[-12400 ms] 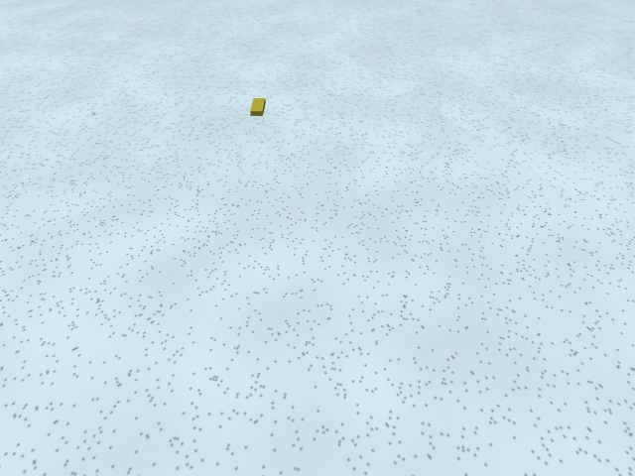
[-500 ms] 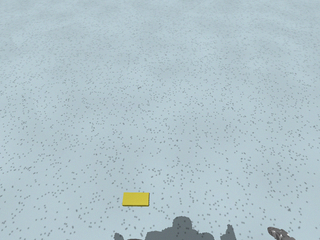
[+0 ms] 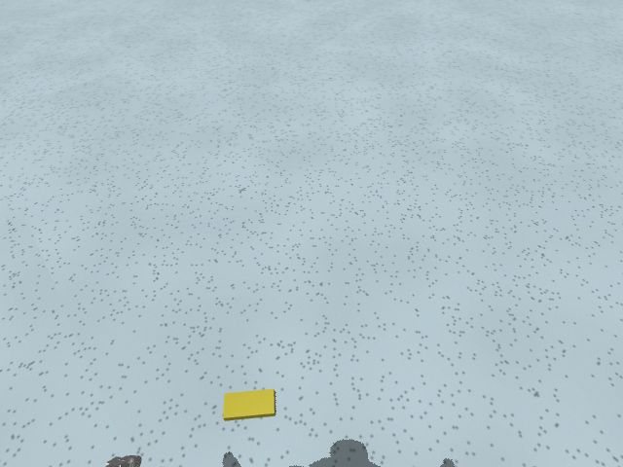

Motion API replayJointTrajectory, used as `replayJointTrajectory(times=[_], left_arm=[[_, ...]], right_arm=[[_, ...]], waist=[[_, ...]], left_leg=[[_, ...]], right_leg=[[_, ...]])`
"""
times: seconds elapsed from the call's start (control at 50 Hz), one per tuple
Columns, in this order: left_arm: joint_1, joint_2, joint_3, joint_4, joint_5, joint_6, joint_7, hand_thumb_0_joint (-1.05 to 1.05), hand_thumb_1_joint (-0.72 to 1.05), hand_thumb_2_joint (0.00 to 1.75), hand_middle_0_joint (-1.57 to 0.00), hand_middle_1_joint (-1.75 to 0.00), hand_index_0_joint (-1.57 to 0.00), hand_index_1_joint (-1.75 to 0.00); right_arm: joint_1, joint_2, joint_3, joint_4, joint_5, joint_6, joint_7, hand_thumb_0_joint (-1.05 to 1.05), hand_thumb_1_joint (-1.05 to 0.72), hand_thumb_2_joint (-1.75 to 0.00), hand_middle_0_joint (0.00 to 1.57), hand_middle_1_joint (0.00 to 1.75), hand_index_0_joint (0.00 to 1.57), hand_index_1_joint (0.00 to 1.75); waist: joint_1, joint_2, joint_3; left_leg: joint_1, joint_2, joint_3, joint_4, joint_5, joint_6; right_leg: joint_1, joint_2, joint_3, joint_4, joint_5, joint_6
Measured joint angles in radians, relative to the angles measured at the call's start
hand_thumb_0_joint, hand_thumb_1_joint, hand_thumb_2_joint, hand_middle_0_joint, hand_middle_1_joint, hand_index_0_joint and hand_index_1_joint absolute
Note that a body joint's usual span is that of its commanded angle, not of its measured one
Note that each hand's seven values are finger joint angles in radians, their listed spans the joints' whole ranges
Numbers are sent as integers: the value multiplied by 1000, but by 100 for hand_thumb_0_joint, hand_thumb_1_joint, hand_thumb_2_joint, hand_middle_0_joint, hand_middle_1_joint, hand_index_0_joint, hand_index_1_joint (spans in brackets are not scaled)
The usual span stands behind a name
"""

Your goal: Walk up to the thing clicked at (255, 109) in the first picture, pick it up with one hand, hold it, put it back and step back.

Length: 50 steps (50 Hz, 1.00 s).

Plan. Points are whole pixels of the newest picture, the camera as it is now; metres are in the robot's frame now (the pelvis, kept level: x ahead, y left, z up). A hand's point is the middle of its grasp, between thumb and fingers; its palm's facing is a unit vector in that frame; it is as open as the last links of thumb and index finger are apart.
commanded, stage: walk up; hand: left
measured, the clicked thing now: (249, 404) +0.40 +0.24 -0.76
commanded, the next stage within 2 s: stand in 0.84 s
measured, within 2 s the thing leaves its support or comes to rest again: neither
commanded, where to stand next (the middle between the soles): +0.01 +0.01 m, yaw -1 degrees
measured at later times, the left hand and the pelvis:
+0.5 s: hand out of the picture +0.10 +0.25 -0.15, palm faces -0.06 -0.94 -0.35, open 7.4 cm; pelvis +0.01 +0.00 +0.00, yaw -2 degrees
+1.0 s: hand out of the picture +0.12 +0.24 -0.15, palm faces -0.09 -0.94 -0.34, open 7.4 cm; pelvis +0.02 +0.00 +0.00, yaw -2 degrees
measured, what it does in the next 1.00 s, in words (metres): stands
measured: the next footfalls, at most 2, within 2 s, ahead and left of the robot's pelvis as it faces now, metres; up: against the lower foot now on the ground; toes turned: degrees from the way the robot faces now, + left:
none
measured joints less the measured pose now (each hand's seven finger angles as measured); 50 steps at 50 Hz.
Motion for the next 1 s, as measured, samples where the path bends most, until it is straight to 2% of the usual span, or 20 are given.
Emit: replayJointTrajectory(times=[0.28,0.66,0.84,1.0], left_arm=[[13,-12,7,30,1,9,1,1,90,90,-20,-30,-20,-30],[-6,-2,4,19,2,8,10,1,90,90,-20,-30,-20,-30],[-8,0,3,10,1,10,11,1,90,90,-20,-30,-20,-30],[-27,-11,-10,32,-1,8,10,1,90,90,-20,-30,-20,-30]], right_arm=[[30,12,-4,42,-4,3,2,1,-90,-90,20,30,21,30],[-31,5,-16,13,3,9,-2,1,-90,-90,20,30,21,30],[-24,10,-17,16,2,11,-1,1,-90,-90,20,30,21,30],[-6,17,-4,51,4,18,-5,1,-90,-90,20,30,21,30]], waist=[[-4,-7,5],[0,0,4],[0,-12,9],[-12,-3,0]], left_leg=[[5,6,25,-20,3,2],[19,16,48,-8,-21,-2],[30,17,64,-18,-22,-1],[53,11,38,-70,8,-3]], right_leg=[[-4,8,24,-24,15,3],[-5,21,46,2,-7,0],[-7,24,61,6,-10,0],[32,13,35,-57,15,3]])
